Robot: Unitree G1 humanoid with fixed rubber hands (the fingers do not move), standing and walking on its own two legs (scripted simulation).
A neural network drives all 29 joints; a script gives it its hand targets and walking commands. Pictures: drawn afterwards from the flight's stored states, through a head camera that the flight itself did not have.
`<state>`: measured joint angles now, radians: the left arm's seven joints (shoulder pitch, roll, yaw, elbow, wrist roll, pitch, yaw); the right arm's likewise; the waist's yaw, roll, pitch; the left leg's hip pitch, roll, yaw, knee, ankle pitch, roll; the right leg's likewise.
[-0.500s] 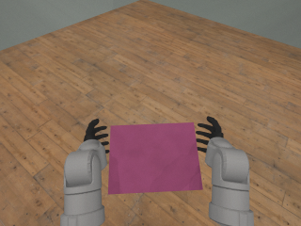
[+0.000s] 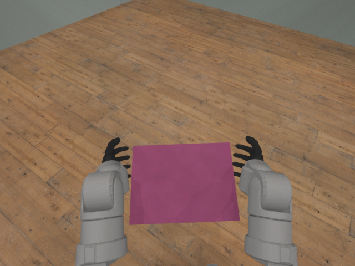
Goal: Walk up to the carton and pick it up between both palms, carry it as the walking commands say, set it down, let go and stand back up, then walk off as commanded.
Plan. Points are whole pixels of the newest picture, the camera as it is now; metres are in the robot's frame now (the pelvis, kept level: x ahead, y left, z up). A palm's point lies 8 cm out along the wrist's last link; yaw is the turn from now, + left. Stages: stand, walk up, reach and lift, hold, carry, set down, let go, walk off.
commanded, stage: carry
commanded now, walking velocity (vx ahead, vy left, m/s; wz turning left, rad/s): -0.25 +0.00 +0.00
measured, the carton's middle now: (182, 185) +0.32 -0.01 -0.02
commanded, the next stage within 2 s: none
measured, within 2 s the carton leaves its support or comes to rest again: neither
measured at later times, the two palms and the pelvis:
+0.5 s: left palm out of the picture +0.10 +0.11 +0.10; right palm out of the picture +0.08 -0.19 +0.09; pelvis -0.20 -0.01 +0.01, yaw -2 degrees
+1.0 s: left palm out of the picture -0.11 +0.18 +0.10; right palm out of the picture -0.09 -0.11 +0.10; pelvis -0.40 +0.02 +0.01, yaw -1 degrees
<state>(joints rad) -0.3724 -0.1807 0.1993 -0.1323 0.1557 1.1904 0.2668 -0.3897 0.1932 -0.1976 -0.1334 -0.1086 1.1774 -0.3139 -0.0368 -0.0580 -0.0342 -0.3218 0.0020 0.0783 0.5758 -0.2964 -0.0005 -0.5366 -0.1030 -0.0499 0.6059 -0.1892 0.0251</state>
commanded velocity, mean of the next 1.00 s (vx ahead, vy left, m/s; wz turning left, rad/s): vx -0.24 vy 0.00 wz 0.00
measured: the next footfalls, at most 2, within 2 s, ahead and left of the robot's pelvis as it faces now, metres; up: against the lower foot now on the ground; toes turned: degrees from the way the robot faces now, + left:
right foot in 0.32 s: -0.13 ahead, -0.12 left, +0.00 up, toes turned -6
left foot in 0.68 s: -0.26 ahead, +0.14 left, +0.00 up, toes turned +4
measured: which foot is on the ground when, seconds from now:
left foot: down 0.00-0.32, up 0.34-0.66, down 0.68-1.00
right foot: up 0.00-0.30, down 0.32-0.70, up 0.72-1.00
